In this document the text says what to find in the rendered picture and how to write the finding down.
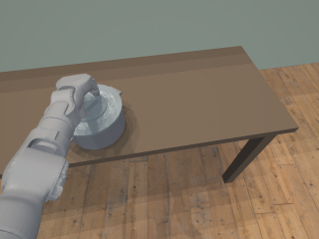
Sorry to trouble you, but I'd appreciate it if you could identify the left robot upper arm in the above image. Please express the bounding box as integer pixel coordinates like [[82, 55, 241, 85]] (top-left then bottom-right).
[[0, 147, 70, 239]]

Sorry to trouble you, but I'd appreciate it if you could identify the left robot hand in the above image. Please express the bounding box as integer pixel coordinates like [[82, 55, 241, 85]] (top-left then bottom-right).
[[56, 74, 100, 119]]

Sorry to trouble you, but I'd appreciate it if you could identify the lid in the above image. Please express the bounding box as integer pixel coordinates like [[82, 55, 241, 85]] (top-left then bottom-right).
[[73, 84, 123, 137]]

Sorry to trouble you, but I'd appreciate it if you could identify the robot left forearm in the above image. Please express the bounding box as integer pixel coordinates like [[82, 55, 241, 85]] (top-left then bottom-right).
[[1, 84, 85, 192]]

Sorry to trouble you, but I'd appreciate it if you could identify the pot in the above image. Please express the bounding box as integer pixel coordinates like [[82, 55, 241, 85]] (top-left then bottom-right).
[[70, 86, 126, 149]]

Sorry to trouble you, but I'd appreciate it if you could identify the table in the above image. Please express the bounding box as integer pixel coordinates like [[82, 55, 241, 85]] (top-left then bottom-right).
[[0, 46, 299, 184]]

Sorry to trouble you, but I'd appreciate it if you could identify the knob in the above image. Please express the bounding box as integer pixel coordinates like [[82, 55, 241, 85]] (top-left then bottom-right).
[[83, 94, 98, 112]]

